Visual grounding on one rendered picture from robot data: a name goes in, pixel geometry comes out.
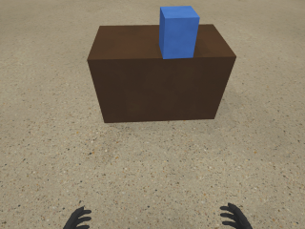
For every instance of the carton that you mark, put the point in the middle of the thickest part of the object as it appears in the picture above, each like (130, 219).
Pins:
(178, 26)

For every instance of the left robot hand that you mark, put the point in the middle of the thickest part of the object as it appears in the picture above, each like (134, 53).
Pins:
(74, 220)

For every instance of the right robot hand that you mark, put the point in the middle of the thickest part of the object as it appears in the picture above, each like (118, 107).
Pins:
(241, 221)

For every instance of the pedestal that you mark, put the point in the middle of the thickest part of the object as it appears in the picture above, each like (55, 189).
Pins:
(133, 83)

